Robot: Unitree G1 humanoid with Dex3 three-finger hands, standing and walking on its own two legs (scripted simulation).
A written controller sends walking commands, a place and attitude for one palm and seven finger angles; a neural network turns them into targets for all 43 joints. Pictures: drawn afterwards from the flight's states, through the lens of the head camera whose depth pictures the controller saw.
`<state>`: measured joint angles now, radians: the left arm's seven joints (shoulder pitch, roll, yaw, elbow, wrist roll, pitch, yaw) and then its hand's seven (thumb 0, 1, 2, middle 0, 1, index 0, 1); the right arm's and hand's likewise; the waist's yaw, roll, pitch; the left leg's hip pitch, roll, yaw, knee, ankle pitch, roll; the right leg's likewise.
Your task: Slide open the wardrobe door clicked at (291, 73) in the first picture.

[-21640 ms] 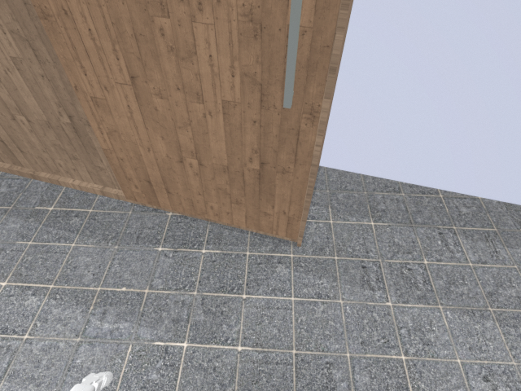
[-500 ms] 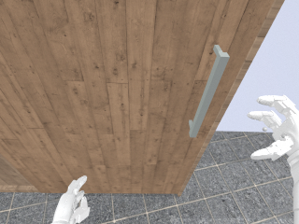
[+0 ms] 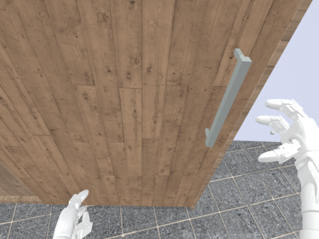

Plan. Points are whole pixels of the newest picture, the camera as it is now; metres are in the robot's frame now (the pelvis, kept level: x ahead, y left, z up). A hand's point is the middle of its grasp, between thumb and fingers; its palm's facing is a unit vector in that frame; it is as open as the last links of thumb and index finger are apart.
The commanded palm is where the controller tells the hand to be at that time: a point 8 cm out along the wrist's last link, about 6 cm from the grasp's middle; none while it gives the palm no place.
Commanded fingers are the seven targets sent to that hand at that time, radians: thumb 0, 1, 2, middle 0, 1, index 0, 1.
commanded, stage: move the hooked fingers beside the handle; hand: right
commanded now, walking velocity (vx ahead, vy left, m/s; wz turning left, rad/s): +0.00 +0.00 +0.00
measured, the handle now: (221, 105) +0.43 -0.14 +0.14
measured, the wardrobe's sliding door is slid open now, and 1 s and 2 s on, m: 0.00 0.00 0.00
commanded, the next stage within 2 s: feel for the door with the fingertips in 1.52 s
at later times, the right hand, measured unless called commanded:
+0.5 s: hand (259, 123) +0.36 -0.21 +0.15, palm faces +0.01 +1.00 -0.02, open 14.0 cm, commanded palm +0.33 -0.26 +0.15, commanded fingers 0.00 0.50 -0.30 0.30 1.20 0.30 1.20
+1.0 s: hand (249, 116) +0.38 -0.20 +0.15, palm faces -0.01 +1.00 -0.01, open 14.0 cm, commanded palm +0.35 -0.25 +0.15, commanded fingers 0.00 0.50 -0.30 0.30 1.20 0.30 1.20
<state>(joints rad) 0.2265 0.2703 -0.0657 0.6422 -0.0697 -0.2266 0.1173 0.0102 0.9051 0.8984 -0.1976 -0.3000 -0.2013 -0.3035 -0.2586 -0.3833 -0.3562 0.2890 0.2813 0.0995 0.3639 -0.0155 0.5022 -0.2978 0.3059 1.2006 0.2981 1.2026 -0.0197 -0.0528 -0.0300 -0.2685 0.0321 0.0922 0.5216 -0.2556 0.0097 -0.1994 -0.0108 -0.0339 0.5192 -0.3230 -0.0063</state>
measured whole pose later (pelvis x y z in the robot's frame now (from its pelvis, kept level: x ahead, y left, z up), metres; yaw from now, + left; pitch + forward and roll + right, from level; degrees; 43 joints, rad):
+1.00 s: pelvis +0.00 +0.00 +0.00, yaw +1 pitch +2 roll +0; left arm 0.29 0.27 -0.05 0.65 -0.07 -0.16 0.09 0.01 0.91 0.90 -0.20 -0.30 -0.20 -0.30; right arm -0.44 -0.35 -0.31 0.51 0.23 0.00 0.27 -0.02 0.50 -0.30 0.30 1.20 0.30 1.20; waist 0.02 -0.04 -0.04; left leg -0.31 0.02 0.07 0.51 -0.24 0.01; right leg -0.23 -0.02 -0.06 0.51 -0.31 -0.01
